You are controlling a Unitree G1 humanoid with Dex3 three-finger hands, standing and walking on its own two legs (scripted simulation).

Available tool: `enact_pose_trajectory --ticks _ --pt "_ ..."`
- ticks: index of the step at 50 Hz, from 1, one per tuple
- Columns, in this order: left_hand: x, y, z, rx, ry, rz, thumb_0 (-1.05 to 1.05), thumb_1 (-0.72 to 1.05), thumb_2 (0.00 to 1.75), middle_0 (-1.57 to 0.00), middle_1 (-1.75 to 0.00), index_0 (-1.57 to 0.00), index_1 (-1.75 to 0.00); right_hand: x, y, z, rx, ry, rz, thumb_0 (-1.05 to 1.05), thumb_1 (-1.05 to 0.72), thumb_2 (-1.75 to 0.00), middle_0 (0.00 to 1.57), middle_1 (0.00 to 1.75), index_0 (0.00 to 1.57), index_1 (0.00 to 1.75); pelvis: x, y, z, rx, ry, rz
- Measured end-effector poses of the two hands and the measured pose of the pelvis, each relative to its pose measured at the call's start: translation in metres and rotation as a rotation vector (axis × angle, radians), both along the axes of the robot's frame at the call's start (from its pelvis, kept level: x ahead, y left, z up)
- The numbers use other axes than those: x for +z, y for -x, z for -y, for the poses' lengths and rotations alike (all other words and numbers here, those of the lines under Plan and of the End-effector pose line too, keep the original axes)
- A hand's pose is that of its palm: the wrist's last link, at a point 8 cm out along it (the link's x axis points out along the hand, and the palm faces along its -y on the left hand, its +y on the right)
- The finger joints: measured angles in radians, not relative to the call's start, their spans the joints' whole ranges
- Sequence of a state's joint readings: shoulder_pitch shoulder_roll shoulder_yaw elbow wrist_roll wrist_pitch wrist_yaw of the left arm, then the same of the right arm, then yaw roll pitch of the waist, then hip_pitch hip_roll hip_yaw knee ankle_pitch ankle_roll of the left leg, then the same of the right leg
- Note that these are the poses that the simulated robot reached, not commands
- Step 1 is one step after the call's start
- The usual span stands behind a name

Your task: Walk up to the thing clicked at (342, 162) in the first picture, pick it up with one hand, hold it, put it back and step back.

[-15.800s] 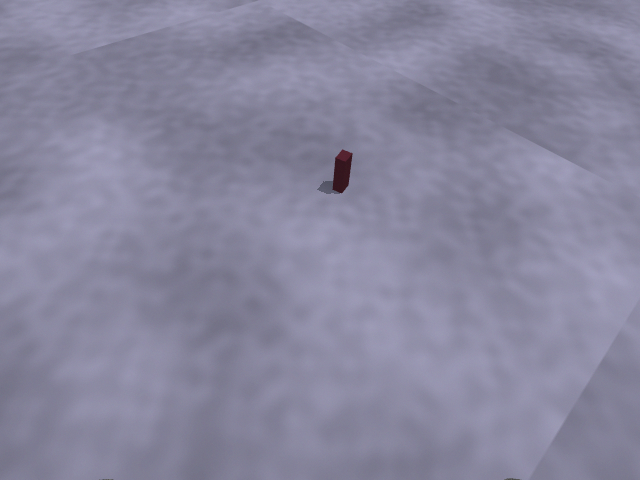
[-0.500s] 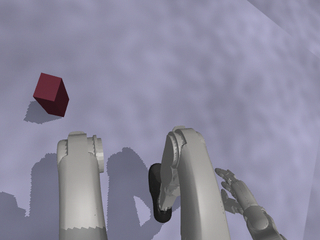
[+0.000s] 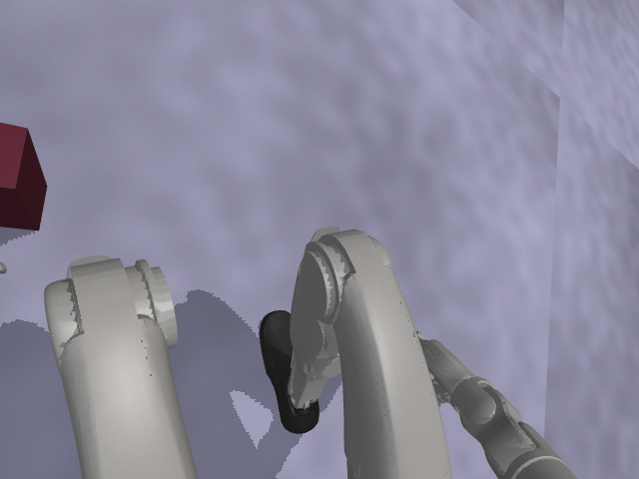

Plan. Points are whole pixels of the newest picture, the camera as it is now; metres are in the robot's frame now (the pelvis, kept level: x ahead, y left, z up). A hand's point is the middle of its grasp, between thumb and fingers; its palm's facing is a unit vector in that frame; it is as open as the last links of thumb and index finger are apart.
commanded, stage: close in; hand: left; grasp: from the side
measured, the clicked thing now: (8, 183) +0.44 +0.26 -0.20
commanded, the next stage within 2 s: rest palm in 0.54 s
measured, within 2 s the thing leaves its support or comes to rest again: neither
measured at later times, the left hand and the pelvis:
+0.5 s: hand out of the picture +0.42 +0.26 -0.16, palm faces +0.23 -0.97 +0.03, open 17.5 cm; pelvis -0.01 +0.01 -0.01, yaw -2 degrees
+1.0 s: hand (12, 189) +0.43 +0.25 -0.17, palm faces +0.26 -0.97 -0.01, open 16.0 cm; pelvis -0.01 +0.01 -0.01, yaw -3 degrees
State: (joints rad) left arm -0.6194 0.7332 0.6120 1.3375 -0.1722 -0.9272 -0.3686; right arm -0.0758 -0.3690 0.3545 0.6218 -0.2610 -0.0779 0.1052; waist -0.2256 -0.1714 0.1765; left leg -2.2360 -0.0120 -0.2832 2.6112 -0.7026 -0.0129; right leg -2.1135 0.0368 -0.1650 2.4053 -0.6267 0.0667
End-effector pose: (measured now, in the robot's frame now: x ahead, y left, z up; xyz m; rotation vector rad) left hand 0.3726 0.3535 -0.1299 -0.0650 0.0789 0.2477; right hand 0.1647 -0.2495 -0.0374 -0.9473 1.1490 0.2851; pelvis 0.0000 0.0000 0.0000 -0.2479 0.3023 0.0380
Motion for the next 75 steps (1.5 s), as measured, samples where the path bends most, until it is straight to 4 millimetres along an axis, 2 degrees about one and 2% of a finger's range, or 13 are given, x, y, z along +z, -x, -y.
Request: enact_pose_trajectory --ticks 8,18,34,42,54,67,75 --pt "-0.01 0.0 0.022 -0.023 -0.028 0.003 -0.01 -0.61 0.08 -0.05 -0.13 -0.06 -0.12 0.003 0.014 0.002 0.008 0.031 -0.029 0.0 -0.93 -0.9 0.21 0.3 0.2 0.3 -0.004 0.007 -0.001 -0.007 0.008 0.04" --pt "-0.02 -0.011 0.034 -0.022 -0.04 0.024 -0.01 -0.59 0.1 -0.04 -0.12 -0.05 -0.11 0.008 0.027 0.002 0.019 0.077 -0.082 0.0 -0.93 -0.9 0.21 0.3 0.2 0.3 -0.007 0.007 -0.004 -0.016 0.027 0.057" --pt "-0.033 -0.014 0.049 -0.005 -0.059 0.03 -0.01 -0.52 0.15 -0.03 -0.11 -0.03 -0.11 0.006 0.018 -0.005 0.061 0.094 -0.119 0.0 -0.92 -0.91 0.21 0.3 0.2 0.3 -0.007 0.006 -0.005 -0.021 0.044 0.068" --pt "-0.035 -0.019 0.053 -0.001 -0.073 0.021 -0.01 -0.39 0.19 -0.04 -0.11 -0.03 -0.11 0.005 0.016 -0.007 0.069 0.092 -0.12 0.0 -0.91 -0.91 0.2 0.3 0.2 0.29 -0.008 0.006 -0.005 -0.027 0.046 0.069" --pt "-0.045 -0.022 0.056 0.018 -0.073 0.019 -0.01 -0.18 0.26 -0.05 -0.13 -0.04 -0.13 0.008 0.023 -0.009 0.068 0.116 -0.155 0.0 -0.9 -0.9 0.2 0.3 0.2 0.29 -0.007 0.006 -0.007 -0.037 0.062 0.071" --pt "-0.046 -0.028 0.054 0.012 -0.078 0.023 0.0 0.16 0.46 -0.31 -0.35 -0.3 -0.35 0.014 0.025 -0.01 0.066 0.141 -0.163 0.0 -0.88 -0.9 0.21 0.3 0.2 0.29 -0.006 0.007 -0.01 -0.041 0.077 0.079" --pt "-0.046 -0.031 0.053 0.03 -0.076 0.022 0.01 0.17 0.51 -0.45 -0.48 -0.42 -0.46 0.015 0.027 -0.012 0.071 0.142 -0.164 0.0 -0.87 -0.89 0.21 0.3 0.2 0.29 -0.005 0.008 -0.01 -0.046 0.079 0.082"
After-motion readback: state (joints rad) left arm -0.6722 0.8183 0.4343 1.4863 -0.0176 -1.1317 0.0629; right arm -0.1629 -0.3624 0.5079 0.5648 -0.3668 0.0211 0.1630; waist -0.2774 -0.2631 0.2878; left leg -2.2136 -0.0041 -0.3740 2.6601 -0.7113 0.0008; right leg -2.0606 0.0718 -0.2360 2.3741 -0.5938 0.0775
